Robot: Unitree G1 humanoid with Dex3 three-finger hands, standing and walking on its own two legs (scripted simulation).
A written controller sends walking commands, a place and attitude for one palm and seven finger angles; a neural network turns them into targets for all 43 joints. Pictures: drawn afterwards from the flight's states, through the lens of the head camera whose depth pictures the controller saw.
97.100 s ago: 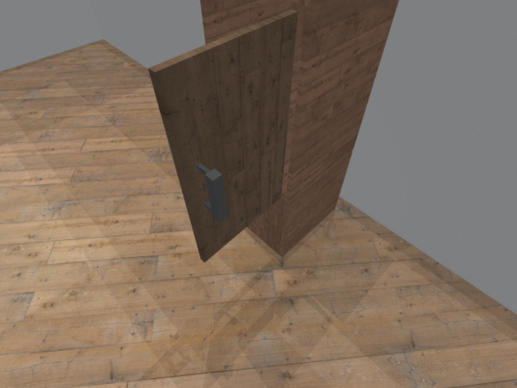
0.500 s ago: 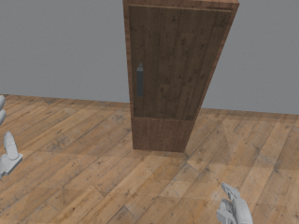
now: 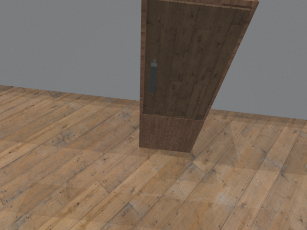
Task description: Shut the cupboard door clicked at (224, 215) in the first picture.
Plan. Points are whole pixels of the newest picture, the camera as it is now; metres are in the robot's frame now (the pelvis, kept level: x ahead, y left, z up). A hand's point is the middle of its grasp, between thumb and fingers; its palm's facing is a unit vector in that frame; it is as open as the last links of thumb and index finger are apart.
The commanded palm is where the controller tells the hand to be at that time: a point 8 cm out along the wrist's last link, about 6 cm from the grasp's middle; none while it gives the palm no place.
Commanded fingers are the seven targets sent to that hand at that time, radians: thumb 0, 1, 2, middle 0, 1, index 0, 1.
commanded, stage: let the arm hang, fingers relaxed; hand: left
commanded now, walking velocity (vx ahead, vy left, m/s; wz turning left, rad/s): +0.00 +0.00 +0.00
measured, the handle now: (153, 75) +0.72 +0.04 -0.04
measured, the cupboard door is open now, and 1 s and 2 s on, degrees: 0 0 0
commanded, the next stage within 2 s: look to check the result in 0.74 s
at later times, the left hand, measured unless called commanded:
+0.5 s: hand out of the picture -0.04 +0.17 -0.17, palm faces +0.02 -0.99 -0.16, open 7.4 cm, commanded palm none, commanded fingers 0.00 0.90 0.90 -0.20 -0.30 -0.20 -0.30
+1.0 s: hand out of the picture -0.03 +0.16 -0.17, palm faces +0.02 -0.98 -0.17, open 7.4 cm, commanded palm none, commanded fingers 0.00 0.90 0.90 -0.20 -0.30 -0.20 -0.30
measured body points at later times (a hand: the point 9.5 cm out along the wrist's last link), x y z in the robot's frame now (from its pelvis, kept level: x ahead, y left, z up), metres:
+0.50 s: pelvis -0.01 +0.01 +0.00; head -0.02 +0.01 +0.45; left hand -0.04 +0.22 -0.16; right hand -0.03 -0.19 -0.16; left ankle +0.03 +0.10 -0.74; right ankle -0.01 -0.12 -0.74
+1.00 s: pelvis +0.00 +0.00 +0.00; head +0.01 +0.00 +0.45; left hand -0.03 +0.22 -0.16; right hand -0.03 -0.21 -0.16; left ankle +0.03 +0.10 -0.74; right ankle -0.01 -0.12 -0.74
